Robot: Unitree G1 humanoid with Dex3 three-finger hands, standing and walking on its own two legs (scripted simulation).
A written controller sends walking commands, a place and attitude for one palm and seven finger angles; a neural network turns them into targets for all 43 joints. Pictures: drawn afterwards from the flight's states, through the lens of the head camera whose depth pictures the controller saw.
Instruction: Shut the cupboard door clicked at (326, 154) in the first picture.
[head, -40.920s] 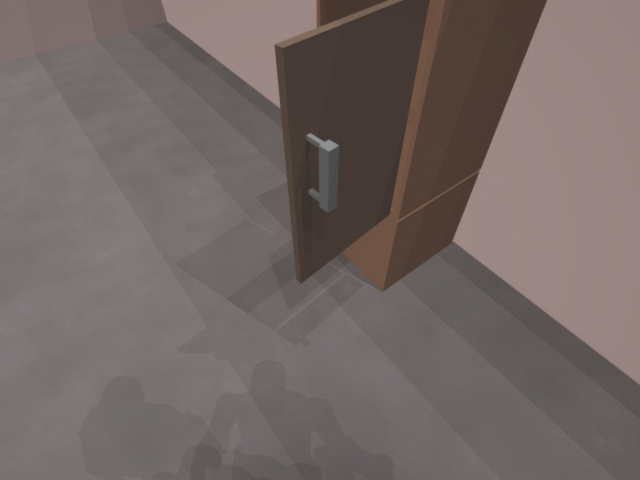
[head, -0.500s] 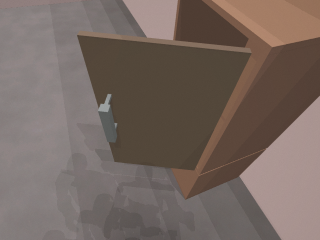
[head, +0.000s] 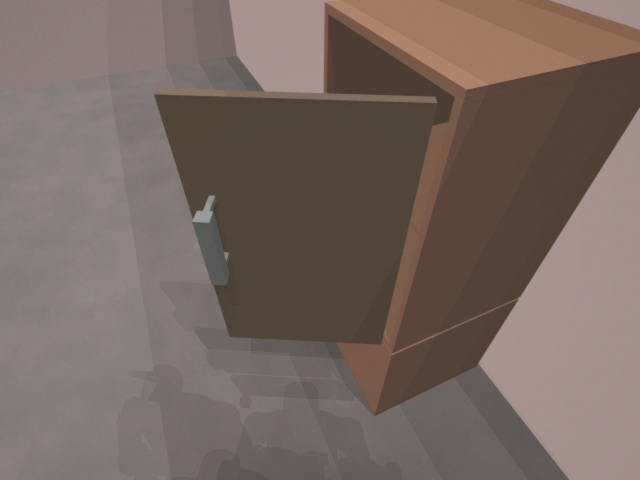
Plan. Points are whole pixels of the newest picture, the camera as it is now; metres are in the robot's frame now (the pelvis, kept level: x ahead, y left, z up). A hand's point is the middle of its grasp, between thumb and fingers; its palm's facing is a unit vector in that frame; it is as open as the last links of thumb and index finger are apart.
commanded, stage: come to a stop and stand still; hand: left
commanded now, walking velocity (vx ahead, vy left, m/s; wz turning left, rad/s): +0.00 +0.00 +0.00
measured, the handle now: (215, 241) +0.47 +0.20 +0.02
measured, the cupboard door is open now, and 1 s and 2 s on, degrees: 63 63 63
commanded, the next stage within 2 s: look again from close up in 0.08 s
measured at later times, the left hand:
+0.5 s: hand out of the picture +0.02 +0.18 -0.17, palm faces -0.01 -0.98 -0.18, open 7.4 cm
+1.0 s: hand (182, 393) +0.23 +0.19 -0.01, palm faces +0.21 -0.97 -0.13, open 7.2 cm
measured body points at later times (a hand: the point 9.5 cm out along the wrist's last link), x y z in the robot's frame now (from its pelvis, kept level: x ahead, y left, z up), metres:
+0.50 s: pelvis +0.02 +0.01 +0.01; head +0.03 +0.02 +0.46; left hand +0.02 +0.23 -0.15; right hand +0.01 -0.20 -0.15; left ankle +0.07 +0.10 -0.73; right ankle -0.01 -0.11 -0.73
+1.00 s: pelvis +0.03 +0.01 +0.00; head +0.03 +0.00 +0.45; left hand +0.21 +0.24 +0.00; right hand +0.13 -0.23 -0.12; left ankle +0.07 +0.10 -0.73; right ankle -0.01 -0.11 -0.73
